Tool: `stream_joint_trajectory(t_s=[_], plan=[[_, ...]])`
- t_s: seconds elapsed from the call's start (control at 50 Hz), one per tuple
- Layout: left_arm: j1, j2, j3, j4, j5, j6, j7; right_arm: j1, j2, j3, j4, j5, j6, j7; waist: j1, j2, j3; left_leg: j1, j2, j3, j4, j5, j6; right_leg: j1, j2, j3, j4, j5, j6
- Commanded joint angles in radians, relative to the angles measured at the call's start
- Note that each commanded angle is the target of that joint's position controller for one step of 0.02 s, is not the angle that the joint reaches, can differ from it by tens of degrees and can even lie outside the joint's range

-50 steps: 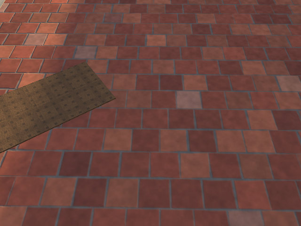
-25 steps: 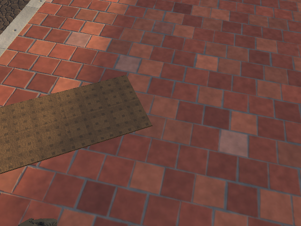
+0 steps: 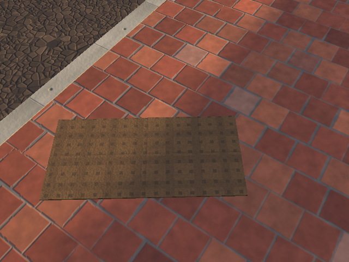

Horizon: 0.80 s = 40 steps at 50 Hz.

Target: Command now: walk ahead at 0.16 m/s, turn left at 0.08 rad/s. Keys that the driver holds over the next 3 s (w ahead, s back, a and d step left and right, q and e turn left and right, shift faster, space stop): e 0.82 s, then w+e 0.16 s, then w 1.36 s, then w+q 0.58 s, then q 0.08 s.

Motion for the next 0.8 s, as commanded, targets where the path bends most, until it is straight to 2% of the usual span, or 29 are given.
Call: stream_joint_trajectory(t_s=[0.02, 0.06, 0.08, 0.1, 0.12, 0.14, 0.16, 0.18, 0.2, 0.24, 0.26, 0.3, 0.34, 0.38, 0.42, 0.44, 0.46, 0.48, 0.5, 0.52, 0.54, 0.56, 0.58, 0.62, 0.7, 0.8], plan=[[-0.062, 0.156, 0.023, -0.047, -0.019, -0.005, -0.007, 0.028, -0.013, 0.006, -0.043, -0.011, -0.015, 0.012, -0.041, -0.122, -0.159, 0.219, -0.030, 0.030, -0.167, 0.127, 0.004, 0.017, -0.214, 0.112, -0.043, 0.609, -0.167], [-0.051, 0.181, 0.026, -0.030, -0.031, 0.004, -0.011, -0.002, -0.039, -0.001, -0.050, -0.013, -0.021, 0.015, -0.045, -0.126, -0.147, 0.255, -0.051, 0.034, -0.276, 0.133, 0.019, 0.045, -0.219, 0.153, 0.015, 0.553, -0.151], [-0.058, 0.181, 0.023, -0.026, -0.038, 0.008, -0.010, 0.015, -0.049, -0.006, -0.041, -0.016, -0.026, 0.014, -0.065, -0.124, -0.148, 0.320, -0.063, 0.043, -0.366, 0.192, 0.034, 0.036, -0.208, 0.168, 0.057, 0.494, -0.129], [-0.037, 0.160, 0.015, -0.017, -0.037, 0.008, -0.010, 0.038, -0.078, -0.016, -0.031, -0.020, -0.030, 0.008, -0.078, -0.109, -0.159, 0.423, -0.049, 0.030, -0.447, 0.305, 0.059, 0.005, -0.180, 0.175, 0.106, 0.422, -0.090], [-0.016, 0.122, 0.001, -0.027, -0.013, 0.000, -0.011, 0.070, -0.150, -0.032, -0.036, -0.035, -0.030, -0.006, -0.076, -0.046, -0.221, 0.580, 0.076, -0.071, -0.405, 0.654, 0.100, -0.073, -0.124, 0.153, 0.196, 0.257, -0.031], [0.079, 0.063, -0.019, -0.025, 0.010, -0.005, -0.013, 0.080, -0.194, -0.040, -0.050, -0.053, -0.013, -0.021, -0.042, 0.112, -0.310, 0.790, 0.286, -0.227, -0.319, 0.925, 0.229, -0.270, -0.048, 0.100, 0.358, -0.168, 0.037], [0.067, 0.074, -0.023, -0.030, -0.009, 0.009, -0.009, 0.099, -0.130, -0.024, -0.044, -0.040, 0.000, -0.020, -0.090, 0.193, -0.373, 0.779, 0.361, -0.310, -0.348, 0.864, 0.327, -0.328, -0.029, 0.120, 0.523, -0.506, 0.071], [0.020, 0.149, 0.002, -0.045, -0.031, 0.026, -0.006, 0.102, -0.125, -0.023, -0.035, -0.031, 0.005, -0.017, -0.110, 0.162, -0.335, 0.730, 0.338, -0.294, -0.394, 0.720, 0.337, -0.392, -0.035, 0.131, 0.686, -0.548, 0.084], [0.004, 0.167, 0.015, -0.048, -0.036, 0.044, 0.004, 0.076, -0.135, -0.026, -0.030, -0.023, 0.005, -0.018, -0.100, 0.131, -0.279, 0.672, 0.308, -0.248, -0.422, 0.602, 0.310, -0.441, -0.045, 0.131, 0.787, -0.508, 0.088], [0.035, 0.151, 0.026, -0.035, -0.025, 0.089, 0.027, -0.029, -0.113, -0.020, -0.032, -0.016, -0.005, -0.021, -0.047, 0.110, -0.197, 0.492, 0.266, -0.149, -0.490, 0.406, 0.264, -0.398, -0.074, 0.144, 0.803, -0.392, 0.108], [0.049, 0.128, 0.023, -0.037, -0.022, 0.105, 0.033, -0.069, -0.107, -0.020, -0.028, -0.021, -0.006, -0.021, -0.027, 0.113, -0.171, 0.410, 0.241, -0.095, -0.514, 0.357, 0.252, -0.351, -0.067, 0.120, 0.786, -0.344, 0.117], [0.052, 0.099, 0.021, -0.054, -0.017, 0.120, 0.037, -0.109, -0.094, -0.021, -0.016, -0.029, -0.007, -0.024, -0.013, 0.125, -0.160, 0.337, 0.217, -0.015, -0.530, 0.294, 0.245, -0.281, -0.066, 0.090, 0.713, -0.277, 0.119], [0.015, 0.088, 0.016, -0.082, -0.015, 0.123, 0.027, -0.122, -0.094, -0.024, -0.004, -0.027, -0.008, -0.029, -0.025, 0.132, -0.169, 0.335, 0.221, 0.020, -0.526, 0.260, 0.241, -0.234, -0.077, 0.083, 0.595, -0.210, 0.103], [-0.005, 0.105, 0.019, -0.106, -0.013, 0.123, 0.013, -0.112, -0.110, -0.030, 0.015, -0.018, -0.005, -0.033, -0.034, 0.134, -0.189, 0.370, 0.253, 0.017, -0.507, 0.264, 0.238, -0.199, -0.078, 0.073, 0.510, -0.175, 0.082], [0.020, 0.118, 0.026, -0.112, -0.011, 0.123, -0.003, -0.119, -0.125, -0.034, 0.029, -0.002, 0.001, -0.035, -0.015, 0.123, -0.196, 0.378, 0.263, 0.033, -0.460, 0.236, 0.208, -0.132, -0.062, 0.042, 0.392, -0.118, 0.048], [0.056, 0.119, 0.032, -0.101, -0.008, 0.122, -0.009, -0.126, -0.124, -0.034, 0.038, 0.010, 0.006, -0.036, 0.005, 0.106, -0.193, 0.355, 0.247, 0.058, -0.414, 0.180, 0.174, -0.069, -0.039, 0.019, 0.299, -0.052, 0.023], [0.075, 0.137, 0.041, -0.096, 0.002, 0.121, -0.009, -0.092, -0.099, -0.031, 0.059, 0.018, 0.010, -0.035, 0.003, 0.047, -0.166, 0.309, 0.202, 0.105, -0.321, 0.051, 0.111, -0.022, -0.025, 0.048, 0.202, 0.011, -0.012], [0.072, 0.227, 0.063, -0.114, 0.007, 0.118, 0.006, -0.033, -0.052, -0.022, 0.071, -0.004, 0.017, -0.030, -0.033, -0.205, -0.115, 0.150, 0.088, 0.216, -0.072, -0.161, 0.007, 0.035, -0.185, 0.309, 0.050, 0.228, -0.087], [0.058, 0.324, 0.074, -0.153, 0.023, 0.109, 0.010, -0.115, -0.040, -0.014, 0.011, -0.027, 0.016, -0.035, -0.020, -0.392, -0.074, -0.082, -0.067, 0.158, 0.154, -0.468, -0.054, 0.046, -0.390, 0.631, -0.018, 0.419, -0.272], [0.075, 0.301, 0.068, -0.158, 0.053, 0.086, 0.002, -0.177, -0.074, -0.024, -0.001, -0.020, 0.014, -0.041, 0.026, -0.282, -0.132, -0.090, -0.065, 0.018, 0.300, -0.473, -0.036, 0.014, -0.392, 0.652, -0.050, 0.294, -0.327], [0.033, 0.275, 0.062, -0.163, 0.044, 0.067, 0.002, -0.163, -0.094, -0.034, 0.010, -0.004, 0.015, -0.044, -0.006, -0.225, -0.116, -0.095, -0.045, -0.017, 0.336, -0.379, -0.014, 0.006, -0.337, 0.571, -0.046, 0.201, -0.274], [-0.028, 0.245, 0.057, -0.174, 0.016, 0.063, 0.010, -0.125, -0.101, -0.043, 0.039, -0.006, 0.018, -0.050, -0.039, -0.170, -0.108, -0.100, -0.029, -0.026, 0.325, -0.284, -0.011, 0.008, -0.285, 0.502, -0.031, 0.132, -0.212], [-0.065, 0.206, 0.045, -0.184, -0.005, 0.065, 0.020, -0.110, -0.112, -0.048, 0.055, -0.012, 0.020, -0.056, -0.050, -0.172, -0.106, -0.091, -0.022, -0.031, 0.309, -0.230, -0.017, 0.000, -0.263, 0.467, -0.023, 0.136, -0.180], [-0.061, 0.179, 0.033, -0.193, -0.005, 0.071, 0.034, -0.090, -0.098, -0.049, 0.064, -0.015, 0.013, -0.053, -0.060, -0.166, -0.140, -0.035, -0.044, -0.025, 0.320, -0.157, -0.033, -0.003, -0.225, 0.427, -0.010, 0.216, -0.173], [-0.014, 0.195, 0.041, -0.195, -0.011, 0.079, 0.050, -0.106, -0.059, -0.035, 0.062, -0.005, -0.003, -0.045, -0.038, -0.151, -0.165, -0.035, -0.063, -0.037, 0.137, -0.110, -0.058, 0.093, -0.207, 0.436, 0.017, 0.255, -0.179], [-0.030, 0.221, 0.054, -0.216, -0.009, 0.095, 0.046, -0.116, -0.067, -0.028, 0.064, 0.003, -0.016, -0.026, -0.023, -0.186, -0.144, 0.096, -0.086, -0.043, -0.064, -0.126, -0.071, 0.027, -0.191, 0.507, 0.025, 0.181, -0.197]])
